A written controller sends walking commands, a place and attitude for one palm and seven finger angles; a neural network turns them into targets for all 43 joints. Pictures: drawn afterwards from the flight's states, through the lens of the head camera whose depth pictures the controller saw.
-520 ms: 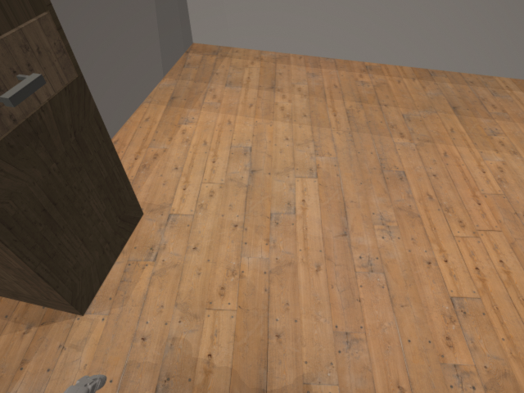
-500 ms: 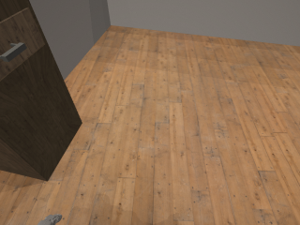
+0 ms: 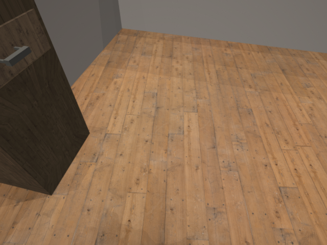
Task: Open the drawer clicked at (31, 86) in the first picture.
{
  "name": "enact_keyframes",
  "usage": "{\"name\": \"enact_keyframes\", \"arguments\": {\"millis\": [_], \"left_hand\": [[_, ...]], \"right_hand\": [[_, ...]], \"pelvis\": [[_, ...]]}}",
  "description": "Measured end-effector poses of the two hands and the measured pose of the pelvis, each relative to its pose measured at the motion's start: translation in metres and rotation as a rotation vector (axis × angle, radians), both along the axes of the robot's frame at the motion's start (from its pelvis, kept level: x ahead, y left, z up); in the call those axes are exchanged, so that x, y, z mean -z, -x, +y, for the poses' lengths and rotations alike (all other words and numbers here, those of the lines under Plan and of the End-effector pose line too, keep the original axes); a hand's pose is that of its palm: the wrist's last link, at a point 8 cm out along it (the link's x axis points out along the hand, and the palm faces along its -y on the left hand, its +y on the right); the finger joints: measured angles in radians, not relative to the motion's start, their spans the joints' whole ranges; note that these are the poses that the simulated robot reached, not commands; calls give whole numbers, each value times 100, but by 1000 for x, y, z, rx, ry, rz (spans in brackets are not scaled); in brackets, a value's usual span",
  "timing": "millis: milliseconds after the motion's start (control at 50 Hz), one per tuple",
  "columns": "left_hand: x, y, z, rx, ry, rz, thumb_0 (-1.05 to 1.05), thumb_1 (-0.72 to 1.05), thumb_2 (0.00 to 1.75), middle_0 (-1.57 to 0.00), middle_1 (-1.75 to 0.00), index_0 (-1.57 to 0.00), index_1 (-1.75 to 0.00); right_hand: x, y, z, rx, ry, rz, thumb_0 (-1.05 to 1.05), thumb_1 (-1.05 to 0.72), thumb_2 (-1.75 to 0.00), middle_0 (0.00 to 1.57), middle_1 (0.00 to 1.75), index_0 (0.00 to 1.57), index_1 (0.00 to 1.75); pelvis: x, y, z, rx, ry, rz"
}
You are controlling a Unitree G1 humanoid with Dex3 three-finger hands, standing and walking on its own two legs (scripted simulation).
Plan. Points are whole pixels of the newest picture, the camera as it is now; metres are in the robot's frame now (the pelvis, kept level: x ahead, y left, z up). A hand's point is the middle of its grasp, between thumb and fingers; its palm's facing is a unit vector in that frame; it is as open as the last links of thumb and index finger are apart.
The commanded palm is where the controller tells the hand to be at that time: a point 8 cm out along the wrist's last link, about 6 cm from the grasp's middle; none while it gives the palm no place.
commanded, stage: stand and wait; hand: left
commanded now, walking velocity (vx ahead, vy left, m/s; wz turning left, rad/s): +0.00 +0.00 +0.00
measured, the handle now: (13, 55) +0.74 +0.65 +0.05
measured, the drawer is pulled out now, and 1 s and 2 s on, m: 0.00 0.00 0.00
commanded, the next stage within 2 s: look at it before walking up in 0.30 s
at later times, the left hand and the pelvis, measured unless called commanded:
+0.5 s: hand out of the picture +0.07 +0.24 -0.15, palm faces -0.04 -0.94 -0.34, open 7.4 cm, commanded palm none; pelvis -0.01 -0.01 +0.00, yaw +0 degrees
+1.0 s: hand out of the picture +0.06 +0.24 -0.15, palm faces -0.04 -0.94 -0.33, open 7.4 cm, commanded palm none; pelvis -0.01 -0.01 +0.00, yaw +0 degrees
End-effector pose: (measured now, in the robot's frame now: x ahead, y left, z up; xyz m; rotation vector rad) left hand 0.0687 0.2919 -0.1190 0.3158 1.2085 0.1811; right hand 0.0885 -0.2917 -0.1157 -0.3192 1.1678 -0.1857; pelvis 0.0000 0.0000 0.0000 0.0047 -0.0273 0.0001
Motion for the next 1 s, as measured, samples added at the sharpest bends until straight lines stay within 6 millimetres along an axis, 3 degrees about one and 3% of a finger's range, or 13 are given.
{"name": "enact_keyframes", "arguments": {"millis": [300, 600, 1000], "left_hand": [[-4, 8, -2, 7, -10, 7, 1, 90, 90, -20, -30, -20, -30], [-4, 5, -10, 19, 2, -12, 1, 90, 90, -20, -30, -20, -30], [-2, 12, -6, 7, 1, 12, 1, 90, 90, -20, -30, -20, -30]], "right_hand": [[4, 31, -7, 22, -7, 53, 1, -91, -90, 20, 30, 20, 30], [3, 33, -8, 22, -13, 43, 1, -91, -90, 20, 30, 20, 30], [0, 28, -8, 19, -4, 47, 1, -91, -90, 20, 30, 20, 30]], "pelvis": [[-2, 10, -5, 2, -1, -4], [-3, 14, -7, 4, 0, -2], [-4, 12, -6, 4, 2, -3]]}}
